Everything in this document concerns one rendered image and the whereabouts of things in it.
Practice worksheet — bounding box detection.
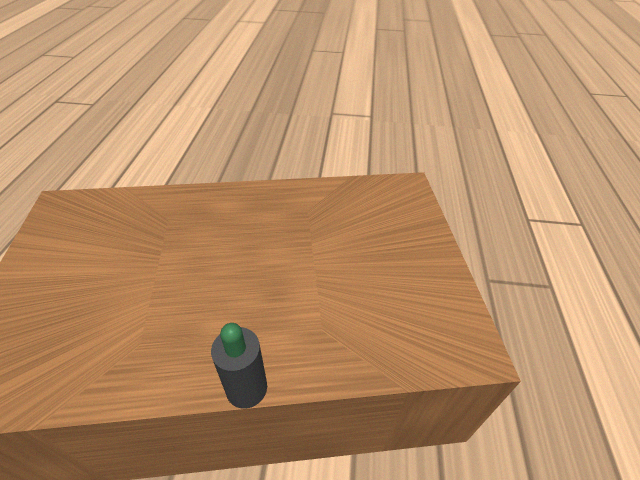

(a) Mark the bottle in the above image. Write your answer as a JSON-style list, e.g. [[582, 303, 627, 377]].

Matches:
[[211, 323, 267, 409]]

